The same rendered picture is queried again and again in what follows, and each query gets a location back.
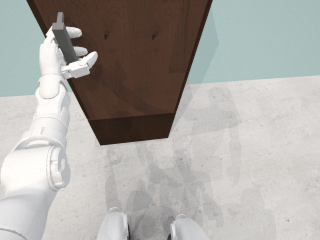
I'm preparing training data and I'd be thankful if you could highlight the right robot shin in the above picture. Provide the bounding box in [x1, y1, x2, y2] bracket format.
[174, 214, 186, 222]

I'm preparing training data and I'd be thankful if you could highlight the left robot upper arm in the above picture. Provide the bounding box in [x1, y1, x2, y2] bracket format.
[0, 145, 71, 240]

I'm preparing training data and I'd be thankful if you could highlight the left robot forearm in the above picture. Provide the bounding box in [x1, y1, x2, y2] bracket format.
[0, 74, 71, 192]

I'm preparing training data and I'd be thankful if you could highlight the handle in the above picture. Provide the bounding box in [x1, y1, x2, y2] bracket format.
[51, 12, 82, 78]

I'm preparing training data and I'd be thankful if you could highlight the left robot hand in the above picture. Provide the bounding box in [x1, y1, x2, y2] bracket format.
[39, 26, 98, 82]

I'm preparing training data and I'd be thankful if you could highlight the cupboard door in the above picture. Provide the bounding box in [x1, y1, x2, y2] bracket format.
[34, 0, 208, 120]

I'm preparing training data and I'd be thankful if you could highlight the right robot thigh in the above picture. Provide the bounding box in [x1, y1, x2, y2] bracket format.
[170, 218, 210, 240]

